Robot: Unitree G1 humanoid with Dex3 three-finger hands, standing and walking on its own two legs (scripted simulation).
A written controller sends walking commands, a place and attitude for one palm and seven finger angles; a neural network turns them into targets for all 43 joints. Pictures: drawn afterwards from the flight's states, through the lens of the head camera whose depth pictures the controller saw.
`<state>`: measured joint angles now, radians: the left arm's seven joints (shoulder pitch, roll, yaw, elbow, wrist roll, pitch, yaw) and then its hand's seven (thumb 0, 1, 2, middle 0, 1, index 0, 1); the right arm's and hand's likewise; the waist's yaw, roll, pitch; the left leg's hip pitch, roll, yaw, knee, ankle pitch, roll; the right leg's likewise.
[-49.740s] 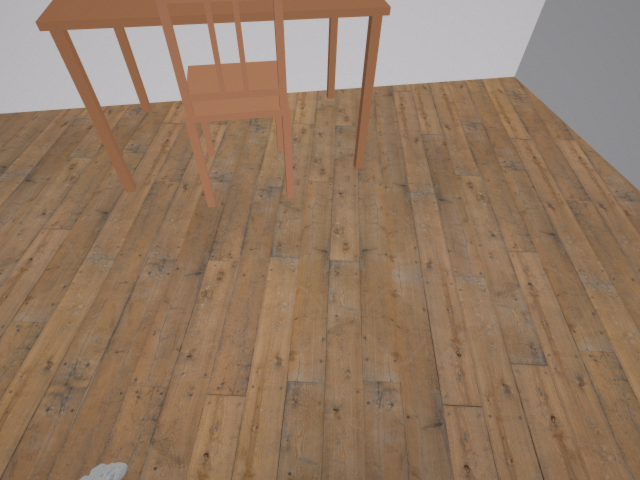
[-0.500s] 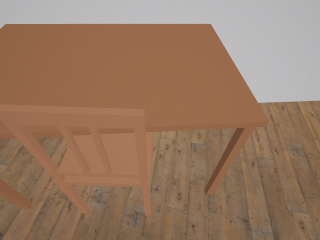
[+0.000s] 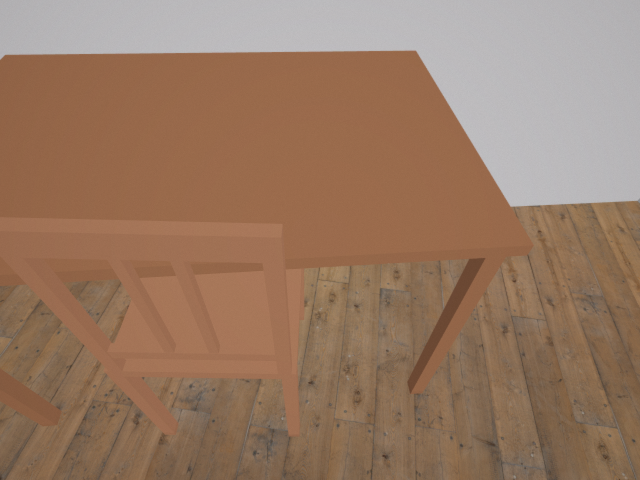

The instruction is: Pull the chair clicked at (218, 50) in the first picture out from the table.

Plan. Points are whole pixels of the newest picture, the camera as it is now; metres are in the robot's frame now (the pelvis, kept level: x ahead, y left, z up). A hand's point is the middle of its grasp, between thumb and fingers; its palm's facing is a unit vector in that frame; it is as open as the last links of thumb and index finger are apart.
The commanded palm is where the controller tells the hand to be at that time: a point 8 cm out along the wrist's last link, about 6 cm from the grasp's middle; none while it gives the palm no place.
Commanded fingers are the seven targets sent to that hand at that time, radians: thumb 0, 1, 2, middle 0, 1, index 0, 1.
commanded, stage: look again from close up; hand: left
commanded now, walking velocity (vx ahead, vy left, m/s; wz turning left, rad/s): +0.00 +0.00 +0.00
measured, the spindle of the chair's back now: (147, 308) +0.38 +0.31 -0.08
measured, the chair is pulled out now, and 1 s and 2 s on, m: -0.09 -0.09 -0.09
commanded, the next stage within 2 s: shuffle to correct the standing spot in 0.02 s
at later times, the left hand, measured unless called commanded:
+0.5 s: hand out of the picture -0.01 +0.19 -0.18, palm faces +0.01 -0.97 -0.23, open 7.4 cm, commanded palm none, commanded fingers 0.00 0.90 0.90 -0.20 -0.30 -0.20 -0.30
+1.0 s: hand out of the picture -0.04 +0.15 -0.18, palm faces +0.04 -0.99 -0.14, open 7.4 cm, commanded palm none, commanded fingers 0.00 0.90 0.90 -0.20 -0.30 -0.20 -0.30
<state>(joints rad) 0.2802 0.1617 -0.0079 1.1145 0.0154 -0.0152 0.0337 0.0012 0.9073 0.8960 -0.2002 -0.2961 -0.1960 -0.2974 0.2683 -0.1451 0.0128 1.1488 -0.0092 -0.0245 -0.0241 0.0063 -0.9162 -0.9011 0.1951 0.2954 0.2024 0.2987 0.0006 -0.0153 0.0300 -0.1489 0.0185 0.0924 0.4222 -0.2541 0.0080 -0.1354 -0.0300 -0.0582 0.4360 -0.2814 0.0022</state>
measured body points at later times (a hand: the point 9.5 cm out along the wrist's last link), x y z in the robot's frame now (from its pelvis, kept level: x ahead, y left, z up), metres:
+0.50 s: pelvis -0.04 +0.00 -0.01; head -0.02 +0.00 +0.44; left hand -0.01 +0.24 -0.16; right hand -0.01 -0.24 -0.17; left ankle -0.02 +0.11 -0.74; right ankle -0.03 -0.12 -0.74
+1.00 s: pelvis +0.00 +0.00 +0.00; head +0.02 +0.01 +0.45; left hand -0.05 +0.20 -0.17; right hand -0.02 -0.20 -0.16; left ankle -0.02 +0.11 -0.74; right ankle -0.03 -0.11 -0.74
